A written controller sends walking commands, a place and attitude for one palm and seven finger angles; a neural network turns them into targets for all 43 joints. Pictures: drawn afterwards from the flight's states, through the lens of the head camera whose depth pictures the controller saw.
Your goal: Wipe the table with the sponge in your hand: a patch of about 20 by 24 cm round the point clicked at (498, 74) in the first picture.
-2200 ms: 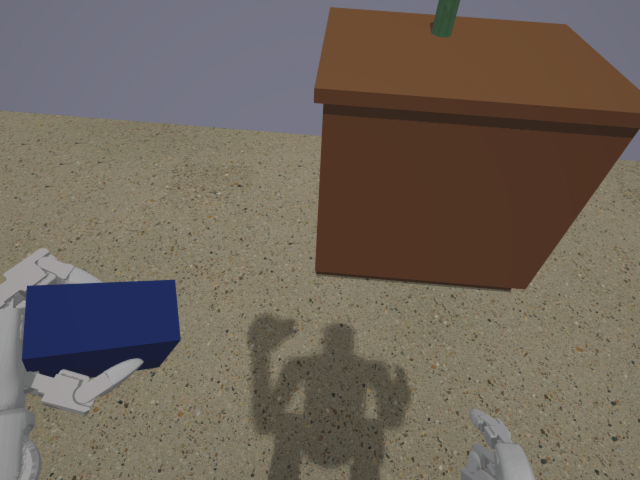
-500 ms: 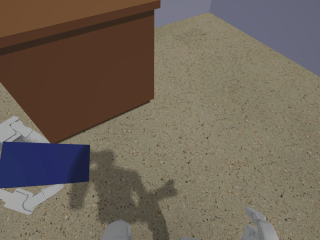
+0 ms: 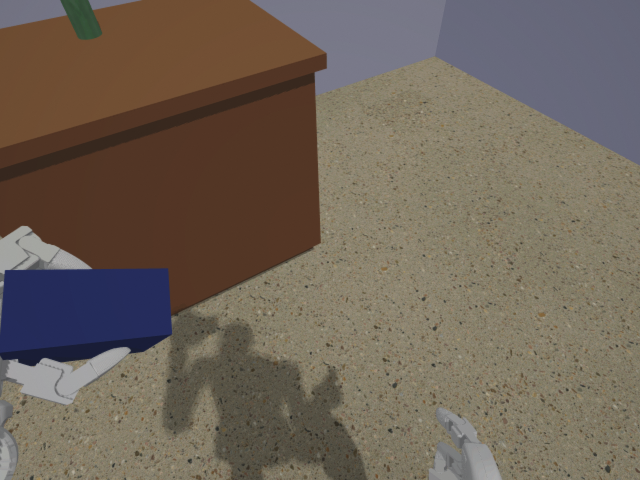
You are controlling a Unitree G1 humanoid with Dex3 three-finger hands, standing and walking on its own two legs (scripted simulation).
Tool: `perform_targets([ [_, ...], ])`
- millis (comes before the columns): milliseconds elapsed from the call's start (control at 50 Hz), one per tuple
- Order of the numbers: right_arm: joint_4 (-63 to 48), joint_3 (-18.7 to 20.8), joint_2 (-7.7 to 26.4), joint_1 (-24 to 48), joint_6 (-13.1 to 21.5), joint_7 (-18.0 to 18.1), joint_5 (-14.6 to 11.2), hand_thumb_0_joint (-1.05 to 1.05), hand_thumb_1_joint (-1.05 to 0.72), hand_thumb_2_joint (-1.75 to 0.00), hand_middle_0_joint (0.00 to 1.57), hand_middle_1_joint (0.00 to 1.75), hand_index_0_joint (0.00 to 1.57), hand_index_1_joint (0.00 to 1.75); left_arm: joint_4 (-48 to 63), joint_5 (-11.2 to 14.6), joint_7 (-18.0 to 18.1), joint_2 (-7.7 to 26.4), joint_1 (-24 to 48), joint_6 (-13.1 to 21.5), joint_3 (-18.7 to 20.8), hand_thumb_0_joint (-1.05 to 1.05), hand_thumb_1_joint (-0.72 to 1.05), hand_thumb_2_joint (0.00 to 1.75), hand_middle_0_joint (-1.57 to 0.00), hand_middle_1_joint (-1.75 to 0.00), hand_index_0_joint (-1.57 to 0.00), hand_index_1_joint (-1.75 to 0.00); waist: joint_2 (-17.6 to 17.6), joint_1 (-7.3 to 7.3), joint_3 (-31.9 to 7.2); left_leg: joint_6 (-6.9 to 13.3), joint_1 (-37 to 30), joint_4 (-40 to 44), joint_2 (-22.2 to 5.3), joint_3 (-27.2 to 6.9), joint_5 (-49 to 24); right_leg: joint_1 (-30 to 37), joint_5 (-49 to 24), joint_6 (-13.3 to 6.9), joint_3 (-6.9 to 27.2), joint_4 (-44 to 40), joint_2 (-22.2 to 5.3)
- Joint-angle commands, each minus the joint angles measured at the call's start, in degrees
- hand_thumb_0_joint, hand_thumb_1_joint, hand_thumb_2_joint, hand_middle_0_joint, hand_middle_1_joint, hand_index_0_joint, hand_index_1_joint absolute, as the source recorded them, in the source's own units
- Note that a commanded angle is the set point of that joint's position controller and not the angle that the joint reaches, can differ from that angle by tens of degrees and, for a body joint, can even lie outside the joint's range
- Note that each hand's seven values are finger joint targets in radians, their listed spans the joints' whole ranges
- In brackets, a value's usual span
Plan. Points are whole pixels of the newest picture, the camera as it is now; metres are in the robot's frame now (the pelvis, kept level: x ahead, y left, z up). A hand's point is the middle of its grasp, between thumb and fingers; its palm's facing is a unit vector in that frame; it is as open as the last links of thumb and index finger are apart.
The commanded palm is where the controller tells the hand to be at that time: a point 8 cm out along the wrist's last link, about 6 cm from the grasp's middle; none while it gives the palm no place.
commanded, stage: walk to a spot facing it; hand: left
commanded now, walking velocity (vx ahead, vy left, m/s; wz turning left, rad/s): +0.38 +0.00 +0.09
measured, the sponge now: (110, 317) +0.22 +0.21 +0.17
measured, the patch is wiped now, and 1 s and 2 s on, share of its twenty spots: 0.00 0.00 0.00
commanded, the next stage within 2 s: take the last steps up to it in 0.36 s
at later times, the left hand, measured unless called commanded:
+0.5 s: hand (121, 191) +0.38 +0.26 +0.18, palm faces +0.49 -0.77 -0.41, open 9.8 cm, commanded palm +0.30 +0.29 +0.18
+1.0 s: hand (163, 162) +0.46 +0.24 +0.16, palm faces +0.56 -0.73 -0.39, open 9.8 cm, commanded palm +0.38 +0.27 +0.18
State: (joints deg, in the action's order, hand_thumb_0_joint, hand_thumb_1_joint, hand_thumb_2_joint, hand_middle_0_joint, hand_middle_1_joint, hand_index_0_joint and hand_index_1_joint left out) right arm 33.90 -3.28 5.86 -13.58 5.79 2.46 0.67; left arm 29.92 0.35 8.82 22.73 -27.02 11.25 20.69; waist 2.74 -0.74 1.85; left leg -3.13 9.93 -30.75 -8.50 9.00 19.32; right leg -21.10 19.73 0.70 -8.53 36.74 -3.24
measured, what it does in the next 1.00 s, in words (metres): walks ahead: right foot, then left foot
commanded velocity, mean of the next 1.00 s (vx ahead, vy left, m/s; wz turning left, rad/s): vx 0.29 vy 0.03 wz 0.18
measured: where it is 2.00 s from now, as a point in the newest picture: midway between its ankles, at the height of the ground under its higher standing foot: (337, 396)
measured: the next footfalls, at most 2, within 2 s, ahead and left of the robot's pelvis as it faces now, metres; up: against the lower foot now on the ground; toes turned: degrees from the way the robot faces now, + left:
right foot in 0.02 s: +0.10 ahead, -0.12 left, +0.00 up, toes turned -9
left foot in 0.42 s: +0.28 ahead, +0.12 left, +0.00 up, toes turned +14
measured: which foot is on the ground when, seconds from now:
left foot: down 0.00-0.02, up 0.04-0.40, down 0.42-0.76, up 0.78-1.00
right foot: up 0.00-0.00, down 0.02-0.42, up 0.44-0.72, down 0.74-1.00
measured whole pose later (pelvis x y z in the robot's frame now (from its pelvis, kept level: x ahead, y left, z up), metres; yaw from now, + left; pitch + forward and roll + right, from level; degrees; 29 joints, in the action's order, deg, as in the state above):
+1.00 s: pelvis +0.28 -0.03 +0.01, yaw +11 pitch +0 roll +2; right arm 36.5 1.2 14.3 -10.7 2.7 3.7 0.3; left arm 24.2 -0.3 8.9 17.3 -23.7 11.5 17.7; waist -1.3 -0.9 2.7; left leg -0.5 25.4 -46.5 -3.8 7.2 20.0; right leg -9.2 18.9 0.0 -9.7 28.7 -6.4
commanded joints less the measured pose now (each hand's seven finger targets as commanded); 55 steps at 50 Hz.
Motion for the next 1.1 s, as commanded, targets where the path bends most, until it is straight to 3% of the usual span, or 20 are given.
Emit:
perform_targets([
  [0, -7.26, 5.36, 9.55, 4.89, 0.34, 1.3, -1.42, 0.0, -0.9, -0.9, 0.2, 0.3, 0.2, 0.3, 2.71, 0.81, 1.09, 7.69, 4.11, 1.32, 6.17, 0.0, 0.1, 1.3, -1.2, -1.6, -1.2, -1.6, -15.8, 0.19, -11.49, 5.26, 19.87, -27.04, 1.35, 3.08, -0.85, 26.2, -3.29, -6.98, 18.63, -14.69, -9.65],
  [20, -8.36, 5.26, 9.83, 7.57, 0.27, 1.21, -1.61, 0.0, -0.9, -0.9, 0.2, 0.3, 0.2, 0.3, 2.14, 1.16, 1.27, 9.93, 4.06, 1.12, 8.4, 0.0, 0.1, 1.3, -1.2, -1.6, -1.2, -1.6, -24.32, -0.77, -10.19, 3.64, 33.13, -40.17, 5.96, -1.69, 13.75, 30.01, -9.97, -12.84, 37.69, -19.41, -19.7],
  [40, -7.36, 5.18, 10.17, 7.7, 0.21, 0.88, -1.27, 0.0, -0.9, -0.9, 0.2, 0.3, 0.2, 0.3, 3.58, 1.4, 1.21, 9.51, 6.12, 1.82, 8.42, 0.0, 0.1, 1.3, -1.2, -1.6, -1.2, -1.6, -18.08, -0.23, -9.58, 3.2, 34.86, -45.55, 3.4, -8.52, 11.4, 28.61, -10.18, -13.75, 36.62, -19.55, -21.89],
  [180, -6.26, 5.33, 10.81, 9.23, -2.06, 0.75, -0.82, 0.0, -0.9, -0.9, 0.2, 0.3, 0.2, 0.3, 16.26, 0.42, 0.85, 9.74, 7.71, 5.81, 7.35, 0.0, 0.1, 1.3, -1.2, -1.6, -1.2, -1.6, -8.65, 1.88, -5.31, 1.66, 25.93, -30.29, -0.98, -7.2, -1.03, 15.19, -22.88, -9.18, 8.39, -18.89, -15.89],
  [300, -9.47, 6.3, 9.22, 6.35, -0.7, 1.38, -0.6, 0.0, -0.9, -0.9, 0.2, 0.3, 0.2, 0.3, 16.23, 0.87, 2.92, 9.48, 0.15, 5.05, 9.78, 0.0, 0.1, 1.3, -1.2, -1.6, -1.2, -1.6, -8.49, -1.08, -7.61, 3.22, 14.72, -6.82, 5.02, 3.31, -5.85, 20.89, -36.33, -8.2, 3.16, -12.12, -14.0],
  [360, -9.37, 7.56, 10.45, 3.11, -1.05, 2.16, -0.76, 0.0, -0.9, -0.9, 0.2, 0.3, 0.2, 0.3, 14.78, 1.23, 3.24, 8.6, 0.86, 5.0, 9.07, 0.0, 0.1, 1.3, -1.2, -1.6, -1.2, -1.6, -3.65, 2.12, -12.82, 4.15, -3.93, 3.65, 8.5, 5.39, -14.55, 14.69, -37.03, -3.42, -1.25, 6.22, -10.26],
  [380, -9.61, 8.03, 11.66, 2.7, -1.16, 2.25, -0.98, 0.0, -0.9, -0.9, 0.2, 0.3, 0.2, 0.3, 13.34, 1.2, 3.01, 6.88, -0.2, 5.3, 7.69, 0.0, 0.1, 1.3, -1.2, -1.6, -1.2, -1.6, 5.96, 2.7, -14.88, 6.99, -12.71, 5.13, 2.11, -5.36, -17.69, 6.98, -22.26, -0.99, -3.32, 18.53, -6.76],
  [400, -9.97, 7.74, 12.61, 3.68, -0.83, 1.7, -0.89, 0.0, -0.9, -0.9, 0.2, 0.3, 0.2, 0.3, 15.26, 1.99, 2.95, 7.21, 1.83, 5.96, 8.02, 0.0, 0.1, 1.3, -1.2, -1.6, -1.2, -1.6, 17.31, 1.62, -15.13, 15.76, -18.04, 7.05, -13.36, -30.2, -32.55, -7.19, 13.35, 1.21, 0.0, 32.24, 1.14],
  [420, -10.27, 6.62, 11.95, 3.5, -0.14, 0.8, -1.07, 0.0, -0.9, -0.9, 0.2, 0.3, 0.2, 0.3, 12.66, 1.37, 2.97, 10.66, 3.98, 6.01, 9.57, 0.0, 0.1, 1.3, -1.2, -1.6, -1.2, -1.6, 11.29, 1.67, -12.42, 19.99, -13.58, 9.71, -17.48, -39.93, -30.76, -12.24, 18.6, 0.43, 6.71, 38.78, 2.17],
  [440, -8.87, 6.73, 12.62, 4.32, -0.32, 0.46, -1.31, 0.0, -0.9, -0.9, 0.2, 0.3, 0.2, 0.3, 7.26, 1.32, 1.85, 9.81, 4.49, 5.17, 8.83, 0.0, 0.1, 1.3, -1.2, -1.6, -1.2, -1.6, 5.07, 1.86, -8.05, 19.56, -7.49, 11.71, -17.03, -36.41, -23.19, -14.34, 15.7, 0.39, 9.0, 38.58, -0.73],
  [540, -7.96, 6.61, 11.43, 5.87, 0.85, -0.02, -1.68, 0.0, -0.9, -0.9, 0.2, 0.3, 0.2, 0.3, 17.57, 1.65, 0.46, 7.94, 1.99, 5.74, 7.69, 0.0, 0.1, 1.3, -1.2, -1.6, -1.2, -1.6, 11.28, -0.01, -7.61, 14.66, 5.78, 12.97, -8.29, -17.0, -7.42, -4.39, 5.4, 1.22, 5.26, 21.81, -2.83],
  [680, -6.84, 5.57, 11.27, 5.08, 2.2, 1.28, -1.36, 0.0, -0.9, -0.9, 0.2, 0.3, 0.2, 0.3, 11.26, 1.08, 1.31, 6.37, 4.28, 4.05, 6.83, 0.0, 0.1, 1.3, -1.2, -1.6, -1.2, -1.6, 7.47, 0.29, -7.76, 9.5, 13.25, 8.97, -4.52, -10.54, 12.63, 12.25, 1.63, 2.06, -2.78, -2.04, 1.67],
  [720, -5.96, 5.61, 10.12, 4.23, 1.34, 1.7, -1.34, 0.0, -0.9, -0.9, 0.2, 0.3, 0.2, 0.3, 6.38, 0.38, 1.28, 6.46, 6.84, 3.21, 5.89, 0.0, 0.1, 1.3, -1.2, -1.6, -1.2, -1.6, -5.45, 0.42, -6.23, 6.42, 17.81, -7.67, 1.04, -5.59, 14.57, 13.45, 9.46, -1.38, 9.02, -14.99, -5.5],
  [740, -6.22, 5.14, 8.99, 5.18, 0.89, 1.74, -1.13, 0.0, -0.9, -0.9, 0.2, 0.3, 0.2, 0.3, 4.4, 0.14, 1.42, 8.67, 7.92, 2.35, 6.48, 0.0, 0.1, 1.3, -1.2, -1.6, -1.2, -1.6, -21.81, -0.08, -4.22, 3.64, 27.42, -23.55, 7.07, -1.85, 14.29, 15.71, 12.24, -7.44, 30.69, -22.91, -17.42],
  [780, -5.29, 5.21, 10.87, 8.63, 1.88, 1.8, -1.01, 0.0, -0.9, -0.9, 0.2, 0.3, 0.2, 0.3, 4.04, 0.63, 1.3, 8.24, 15.61, 2.35, 4.79, 0.0, 0.1, 1.3, -1.2, -1.6, -1.2, -1.6, -18.29, 0.25, -2.46, 2.54, 32.58, -38.89, 4.97, -9.79, 8.82, 15.47, 3.5, -11.6, 36.72, -25.26, -23.02],
  [880, -4.68, 3.94, 9.77, 9.21, -0.05, 1.73, -0.73, 0.0, -0.9, -0.9, 0.2, 0.3, 0.2, 0.3, 5.9, -0.25, 1.0, 6.5, 12.74, 4.79, 2.8, 0.0, 0.1, 1.3, -1.2, -1.6, -1.2, -1.6, -11.05, 0.5, -4.08, 1.93, 23.25, -23.09, 4.06, -3.59, 2.87, 17.9, -31.91, -7.79, 9.37, -16.16, -14.45],
  [960, -7.77, 5.08, 9.67, 8.75, 0.3, 1.43, -0.27, 0.0, -0.9, -0.9, 0.2, 0.3, 0.2, 0.3, 11.62, 0.13, 2.11, 8.16, 7.2, 5.07, 5.96, 0.0, 0.1, 1.3, -1.2, -1.6, -1.2, -1.6, -13.28, -1.7, -6.46, 2.79, 16.64, -8.3, 6.28, 2.3, -0.38, 21.21, -34.68, -8.49, 7.79, -14.76, -13.38],
  [1040, -9.54, 6.7, 10.78, 5.33, -0.15, 1.88, -0.61, 0.0, -0.9, -0.9, 0.2, 0.3, 0.2, 0.3, 17.04, 1.19, 3.11, 8.5, 3.51, 5.04, 8.01, 0.0, 0.1, 1.3, -1.2, -1.6, -1.2, -1.6, -4.8, 1.07, -13.02, 3.33, -1.63, 6.48, 7.86, 4.15, -12.0, 17.73, -32.09, -4.98, 4.68, -0.46, -9.12],
  [1060, -9.86, 7.27, 11.81, 4.91, -0.35, 2.07, -0.91, 0.0, -0.9, -0.9, 0.2, 0.3, 0.2, 0.3, 18.12, 1.5, 3.26, 8.63, 3.25, 5.65, 8.44, 0.0, 0.1, 1.3, -1.2, -1.6, -1.2, -1.6, 4.18, 1.91, -15.23, 5.71, -11.77, 7.18, 2.71, -2.61, -15.87, 9.13, -24.14, -2.74, 3.05, 9.71, -6.23],
  [1080, -9.98, 7.93, 13.31, 4.91, -0.39, 1.82, -0.95, 0.0, -0.9, -0.9, 0.2, 0.3, 0.2, 0.3, 18.33, 1.63, 3.21, 7.73, 1.9, 6.12, 7.5, 0.0, 0.1, 1.3, -1.2, -1.6, -1.2, -1.6, 17.89, 1.45, -15.37, 11.81, -20.14, 7.13, -10.88, -21.27, -28.05, -6.38, 7.42, -0.27, 0.91, 21.49, -0.24],
])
